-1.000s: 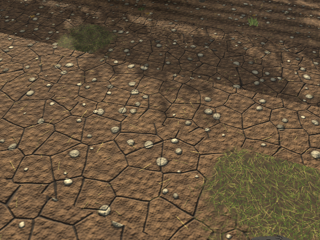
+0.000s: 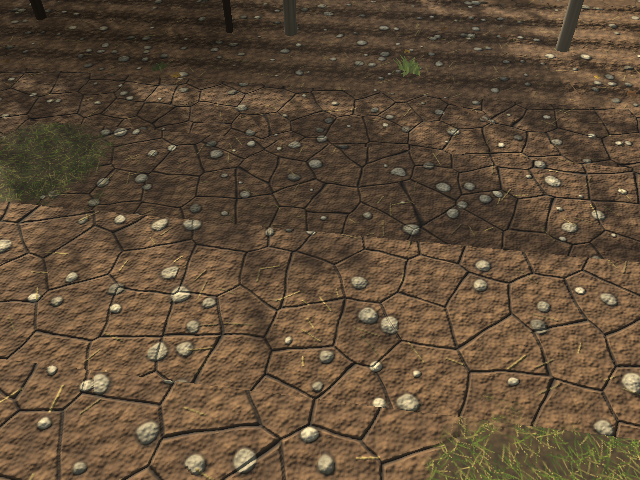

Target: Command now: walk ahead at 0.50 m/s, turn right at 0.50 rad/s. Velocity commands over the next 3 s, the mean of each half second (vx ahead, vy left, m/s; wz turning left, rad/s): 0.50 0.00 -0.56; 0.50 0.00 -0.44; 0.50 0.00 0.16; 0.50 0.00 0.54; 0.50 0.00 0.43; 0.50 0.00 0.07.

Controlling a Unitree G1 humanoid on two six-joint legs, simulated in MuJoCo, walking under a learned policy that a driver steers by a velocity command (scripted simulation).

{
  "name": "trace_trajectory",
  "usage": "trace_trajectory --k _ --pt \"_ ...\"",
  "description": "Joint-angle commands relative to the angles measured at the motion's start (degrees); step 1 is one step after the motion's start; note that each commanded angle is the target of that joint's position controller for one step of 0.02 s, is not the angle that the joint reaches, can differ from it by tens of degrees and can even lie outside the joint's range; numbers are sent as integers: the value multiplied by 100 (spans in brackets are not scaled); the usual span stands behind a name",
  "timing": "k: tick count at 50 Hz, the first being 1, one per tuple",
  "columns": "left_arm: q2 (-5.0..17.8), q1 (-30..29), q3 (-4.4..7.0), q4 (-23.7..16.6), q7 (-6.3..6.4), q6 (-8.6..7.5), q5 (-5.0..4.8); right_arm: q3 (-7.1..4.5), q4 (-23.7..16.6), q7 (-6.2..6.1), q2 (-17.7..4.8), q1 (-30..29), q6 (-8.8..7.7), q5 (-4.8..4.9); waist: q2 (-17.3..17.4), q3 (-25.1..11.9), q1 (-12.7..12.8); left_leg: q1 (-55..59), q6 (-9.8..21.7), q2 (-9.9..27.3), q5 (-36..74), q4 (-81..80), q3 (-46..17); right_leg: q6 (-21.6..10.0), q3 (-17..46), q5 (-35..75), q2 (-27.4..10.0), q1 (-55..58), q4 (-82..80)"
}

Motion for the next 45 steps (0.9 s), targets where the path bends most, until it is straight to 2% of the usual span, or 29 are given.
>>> trace_trajectory --k 1,2,4,7,8,10,11,12,13,14,15,16,17,18,19,20,23,25,29,31,32,33,34,35,37,38,40,42,45 --pt "-457 324 -236 -100 10 37 209 319 -687 -261 589 -1029 -222 35 314 697 318 -980 1192 1104 1717 -2438 -1884 238 -148 3320 -890 71 -2302" --pt "-371 251 -218 -49 -27 30 81 270 -560 -340 252 -733 -284 -35 439 782 301 -1814 894 868 781 -2315 -1188 232 -640 4584 -794 1386 -2897" --pt "186 -661 -15 -266 -150 54 -170 264 -141 -298 -59 78 -281 -47 463 1166 60 -2201 680 998 177 -2500 -753 280 -1204 4332 -526 2556 -3350" --pt "241 -1873 -125 -705 -188 192 -83 177 366 -132 -689 873 -195 249 448 1718 -332 219 769 1635 778 -2310 -1463 182 -992 3045 -700 1710 -5049" --pt "183 -1605 -170 -697 -136 294 -27 83 476 -72 -969 592 -111 219 604 1771 -129 1119 670 1858 1196 -2127 -1727 63 -676 2757 -944 1493 -5657" --pt "518 -441 -32 -259 5 329 5 29 687 41 -842 440 43 41 271 1431 217 1674 442 1584 2340 -908 -1267 -49 -959 3296 -911 2712 -6361" --pt "871 506 169 81 53 234 -127 30 716 109 -797 386 119 -111 78 997 556 1131 296 1191 3002 71 -670 -159 -1456 3946 -548 4418 -6427" --pt "1258 1185 348 364 88 161 -57 54 663 186 -749 277 153 -234 -450 647 847 377 -14 650 2880 1714 -86 -460 -1429 3985 -464 5821 -6435" --pt "1440 2029 378 577 91 215 -61 172 626 363 20 801 182 -277 -1126 -808 672 -1241 -394 133 347 3513 -143 -1438 -323 6228 -1138 8349 -4643" --pt "1401 2446 397 747 92 252 -156 105 86 439 -290 60 156 -73 -655 -1193 1092 -2088 -458 -55 -7 4108 -539 -1609 340 6199 -1373 8983 -4669" --pt "1239 2440 363 724 120 212 -200 -14 -437 386 -667 -972 55 89 -532 -577 1378 -2884 -429 10 -89 4340 -663 -1570 584 5408 -1493 8458 -5046" --pt "1204 1855 326 490 91 172 -326 -62 -880 259 -775 -1491 -56 177 -185 -404 1122 -3271 -401 198 -73 4281 -829 -1654 969 4241 -1767 7813 -5335" --pt "733 940 137 202 55 18 -488 6 -1124 29 -486 -1561 -189 109 235 123 709 -3710 -327 478 1639 2085 -1579 -1592 1657 2517 -2088 6752 -5761" --pt "397 616 -14 149 -26 -40 -326 -4 -958 -146 -483 -1523 -220 19 342 685 362 -2908 -214 776 2016 1450 -1607 -1693 1608 2217 -2013 5299 -6127" --pt "250 166 -83 -75 -86 -68 -336 -76 -782 -208 -606 -1354 -196 22 613 727 127 -1735 -214 850 2658 21 -1480 -1870 1317 2348 -1865 3902 -6749" --pt "546 -10 -51 -95 -162 -69 -403 -61 -738 -202 -486 -1386 -85 -12 200 899 -62 -1066 -321 852 2501 -664 -1275 -2046 1291 2260 -1755 3150 -7041" --pt "835 -1 52 -99 -314 -146 -499 130 -836 -124 -150 -1646 174 137 261 778 -137 521 -345 510 2985 -2412 -924 -1581 1077 2328 -1192 2264 -6990" --pt "927 295 154 -50 -395 -101 -388 148 -895 -75 -330 -2095 178 174 337 837 136 523 -283 301 3993 -2974 -938 -1485 1243 2137 -1162 2632 -6726" --pt "612 742 172 105 -337 -9 -216 -37 -1041 -103 -820 -2890 -8 151 211 785 270 696 -4 156 3991 -3341 -864 -1095 1494 1737 -1011 3371 -6087" --pt "535 365 184 -126 -282 -55 -142 -269 -829 -176 -1324 -1883 -191 233 381 328 -270 2590 643 325 4279 -3163 -1033 -522 1193 2209 -469 2544 -4957" --pt "104 458 97 -293 -285 -107 -150 -338 -598 -260 -1660 -655 -251 292 1318 -777 -589 4536 1660 1355 5040 -3516 -2289 47 384 861 425 1627 -3248" --pt "-434 906 -44 -271 -272 -148 -188 -257 -382 -229 -1447 177 -202 270 2128 -1683 -595 5932 2592 2696 4025 -4469 -4613 305 42 -2262 842 295 -1769" --pt "90 168 93 -187 -202 -75 -220 -267 -302 -228 -1156 -30 -210 192 973 61 -701 4652 1889 2438 2135 -5065 -4538 189 34 -1873 279 -595 -1204" --pt "74 132 107 -47 -34 -18 -223 -209 -502 -240 -853 -880 -181 288 755 625 -363 3574 1484 2211 1264 -5334 -3733 121 -100 -1255 -90 -328 -1193" --pt "-83 254 92 122 152 46 -116 -34 -535 -282 -214 -1351 -143 386 763 601 24 2521 1267 1863 2186 -5754 -2821 58 -147 -679 -574 693 -1721" --pt "-248 118 53 114 153 64 -65 -41 -505 -309 -173 -1427 -138 348 679 685 115 2221 1210 1736 2528 -5949 -2462 111 -231 -770 -631 1012 -1910" --pt "-283 -136 38 57 26 69 -187 -144 -371 -323 -332 -1230 -181 218 510 636 31 2282 1174 1473 3113 -6147 -1716 206 -445 -459 -572 1190 -2450" --pt "-276 -430 9 -34 -110 72 -272 -218 -169 -227 -438 -999 -223 139 486 714 -47 2177 1195 1353 3658 -6204 -1190 266 -607 276 -616 1265 -3083" --pt "-220 -821 -2 -275 -143 163 -222 -189 164 3 -356 -594 -224 144 514 862 -30 1943 1258 1358 4103 -6179 -889 283 -664 1107 -647 1603 -3940"
Next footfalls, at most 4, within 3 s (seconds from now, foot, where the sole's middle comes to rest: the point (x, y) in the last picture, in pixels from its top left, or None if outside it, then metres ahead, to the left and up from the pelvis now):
0.24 right None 0.27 -0.13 -0.87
0.62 left None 0.56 -0.01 -0.87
1.10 right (474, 472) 0.60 -0.32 -0.87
1.72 left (412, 348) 1.05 -0.26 -1.05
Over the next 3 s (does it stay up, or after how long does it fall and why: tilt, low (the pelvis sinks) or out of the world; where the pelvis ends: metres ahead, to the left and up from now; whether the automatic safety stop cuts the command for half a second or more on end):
stays up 1.66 -0.37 -0.44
